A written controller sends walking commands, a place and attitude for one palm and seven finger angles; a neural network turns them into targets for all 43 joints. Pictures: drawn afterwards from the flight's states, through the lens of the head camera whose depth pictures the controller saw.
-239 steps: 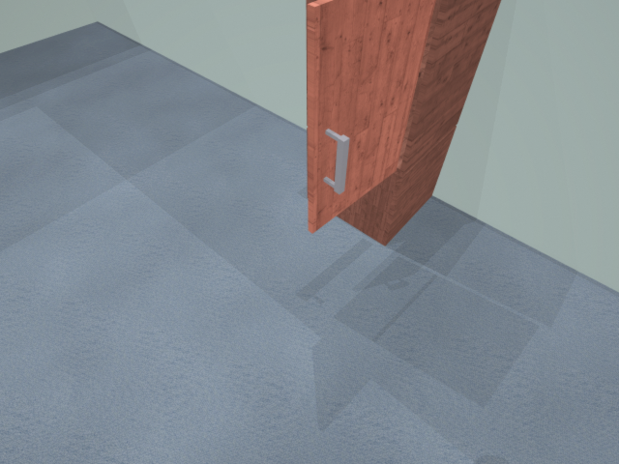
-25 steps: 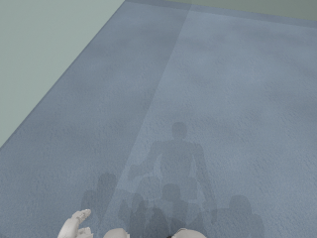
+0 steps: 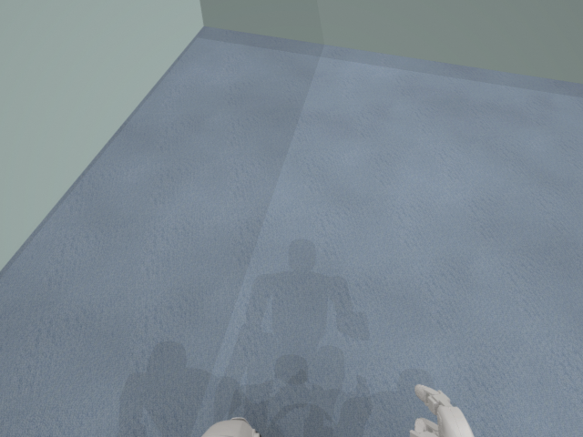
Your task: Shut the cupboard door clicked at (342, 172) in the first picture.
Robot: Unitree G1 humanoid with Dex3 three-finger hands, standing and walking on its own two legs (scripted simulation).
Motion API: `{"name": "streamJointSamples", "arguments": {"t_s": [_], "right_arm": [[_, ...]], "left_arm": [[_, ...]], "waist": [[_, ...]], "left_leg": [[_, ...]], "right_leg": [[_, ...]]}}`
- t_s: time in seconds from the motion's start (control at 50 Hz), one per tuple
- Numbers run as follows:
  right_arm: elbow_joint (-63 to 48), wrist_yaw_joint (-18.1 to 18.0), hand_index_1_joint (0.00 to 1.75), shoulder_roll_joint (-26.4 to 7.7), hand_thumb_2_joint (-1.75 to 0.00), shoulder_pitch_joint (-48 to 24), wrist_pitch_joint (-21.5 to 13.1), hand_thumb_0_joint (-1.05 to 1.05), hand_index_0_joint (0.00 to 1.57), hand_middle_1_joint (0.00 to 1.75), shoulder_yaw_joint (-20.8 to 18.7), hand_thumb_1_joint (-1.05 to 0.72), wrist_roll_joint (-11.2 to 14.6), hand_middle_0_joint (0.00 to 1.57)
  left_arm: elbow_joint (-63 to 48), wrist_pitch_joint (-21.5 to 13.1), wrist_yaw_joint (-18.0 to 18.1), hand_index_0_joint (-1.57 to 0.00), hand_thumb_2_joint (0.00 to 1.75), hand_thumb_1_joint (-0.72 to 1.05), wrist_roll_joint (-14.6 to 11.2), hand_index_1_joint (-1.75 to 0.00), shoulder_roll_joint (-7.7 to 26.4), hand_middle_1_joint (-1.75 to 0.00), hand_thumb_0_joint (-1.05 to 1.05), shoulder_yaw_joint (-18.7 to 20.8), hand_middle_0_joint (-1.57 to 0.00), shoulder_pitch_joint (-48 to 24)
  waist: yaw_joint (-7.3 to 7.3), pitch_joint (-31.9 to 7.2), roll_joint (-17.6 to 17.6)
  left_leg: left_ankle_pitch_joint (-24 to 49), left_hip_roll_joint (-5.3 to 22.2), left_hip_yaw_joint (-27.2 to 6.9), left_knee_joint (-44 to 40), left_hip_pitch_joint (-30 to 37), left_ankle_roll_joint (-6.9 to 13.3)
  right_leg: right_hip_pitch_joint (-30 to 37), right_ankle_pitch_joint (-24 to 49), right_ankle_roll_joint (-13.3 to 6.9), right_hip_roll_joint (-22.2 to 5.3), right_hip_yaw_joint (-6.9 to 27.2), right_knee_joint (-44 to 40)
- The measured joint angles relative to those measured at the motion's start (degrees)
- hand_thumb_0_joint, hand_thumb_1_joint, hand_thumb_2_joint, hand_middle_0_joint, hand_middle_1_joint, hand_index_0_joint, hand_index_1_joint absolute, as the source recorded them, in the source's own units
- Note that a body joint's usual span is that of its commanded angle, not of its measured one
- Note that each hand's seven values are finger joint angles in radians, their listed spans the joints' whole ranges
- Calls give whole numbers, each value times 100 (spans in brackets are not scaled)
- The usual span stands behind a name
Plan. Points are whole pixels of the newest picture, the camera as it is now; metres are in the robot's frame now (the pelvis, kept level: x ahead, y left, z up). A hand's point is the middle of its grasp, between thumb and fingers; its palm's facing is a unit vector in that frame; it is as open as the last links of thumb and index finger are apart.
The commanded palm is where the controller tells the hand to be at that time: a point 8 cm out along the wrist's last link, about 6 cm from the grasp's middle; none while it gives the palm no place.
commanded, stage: walk around to get in front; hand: left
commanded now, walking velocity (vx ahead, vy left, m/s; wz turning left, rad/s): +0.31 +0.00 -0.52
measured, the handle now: out of the picture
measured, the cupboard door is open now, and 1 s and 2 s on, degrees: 85 85 85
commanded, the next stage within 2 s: walk to a spot facing it in 0.08 s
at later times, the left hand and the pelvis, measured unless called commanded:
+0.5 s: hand (251, 298) +0.35 +0.11 -0.14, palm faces -0.11 -0.97 -0.20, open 7.3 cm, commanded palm none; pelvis +0.19 -0.05 +0.01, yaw -1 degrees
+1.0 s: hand (180, 355) +0.25 +0.21 -0.15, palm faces +0.30 -0.92 -0.24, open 7.3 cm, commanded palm none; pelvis +0.23 -0.02 +0.02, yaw +16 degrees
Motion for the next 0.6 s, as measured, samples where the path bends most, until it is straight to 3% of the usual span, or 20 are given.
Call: {"name": "streamJointSamples", "arguments": {"t_s": [0.04, 0.08, 0.14, 0.22, 0.3, 0.38, 0.44, 0.5, 0.54, 0.6], "right_arm": [[-6, -38, 30, 33, -90, 203, -42, 0, 20, 30, 42, -91, 12, 20], [64, -102, 30, 39, -90, 490, -59, 0, 20, 30, 33, -91, 16, 20], [310, -177, 30, 46, -90, 937, -70, 0, 20, 30, 17, -91, 22, 20], [623, -199, 30, -26, -90, 1466, -4, 0, 20, 30, -18, -92, 52, 20], [870, -182, 30, -56, -90, 1896, 41, 0, 20, 30, -2, -92, 59, 20], [1130, -158, 30, 44, -90, 2368, 137, 0, 20, 30, 29, -92, 83, 20], [1271, -126, 30, 78, -90, 2380, 313, 1, 20, 30, 7, -91, 171, 20], [1190, -118, 30, 117, -90, 2114, 482, 1, 20, 30, -22, -91, 214, 20], [1068, -88, 30, 110, -90, 1884, 569, 1, 20, 30, -53, -91, 197, 20], [806, -43, 30, 57, -90, 1554, 630, 1, 20, 30, -116, -91, 147, 20]], "left_arm": [[13, 70, -12, -20, 90, 91, 12, -30, 29, -30, 1, 15, -20, -133], [-69, 152, -66, -20, 90, 91, 71, -30, 70, -30, 1, 72, -20, -380], [-366, 256, -145, -20, 90, 91, 140, -30, 161, -30, 1, 164, -20, -824], [-712, 319, -200, -20, 90, 91, 162, -30, 268, -30, 1, 242, -19, -1355], [-828, 263, -167, -19, 90, 91, 139, -30, 342, -30, 0, 176, -19, -1852], [-877, 151, -115, -19, 90, 91, 138, -30, 360, -30, 0, 49, -19, -2186], [-915, -36, -50, -20, 90, 91, 127, -30, 204, -30, 0, -26, -19, -2360], [-981, -26, 31, -20, 90, 91, 99, -30, 42, -30, 0, -115, -19, -2407], [-970, 54, 80, -20, 90, 91, 93, -30, -41, -30, 0, -129, -19, -2318], [-893, 190, 110, -20, 90, 91, 91, -30, -104, -30, 0, -78, -20, -2118]], "waist": [[-11, 17, -66], [-51, 12, -43], [-66, 35, -2], [-144, 47, 53], [-433, 111, 126], [-698, 82, 125], [-733, 167, 266], [-746, 308, 246], [-715, 272, 193], [-705, 106, 120]], "left_leg": [[-353, 36, 157, 37, 301, 53], [-458, 78, 224, -207, 668, -40], [-452, 126, 325, -704, 1203, -74], [-522, 214, 528, -1192, 1780, -141], [-706, 267, 578, -1371, 2144, -272], [-1174, 308, 404, -972, 2229, -472], [-1805, 371, -52, 810, 1521, -491], [-2053, 242, -361, 2718, 578, -536], [-1895, 271, -364, 3088, 128, -570], [-1526, 378, -273, 2755, -246, -613]], "right_leg": [[-894, 137, 85, -135, -126, 1969], [-1650, 515, 189, -371, -293, 2922], [-2539, 990, 317, -726, -352, 3038], [-3237, 1543, 426, -1038, -408, 2145], [-3035, 2140, 414, -1085, -597, 339], [-2221, 2475, 379, -907, -805, -965], [-1975, 1542, 272, -885, -1003, -931], [-1691, 1469, 306, -1024, -1224, -1009], [-1484, 1465, 271, -1084, -1358, -1202], [-1274, 1455, 302, -1171, -1580, -1396]]}}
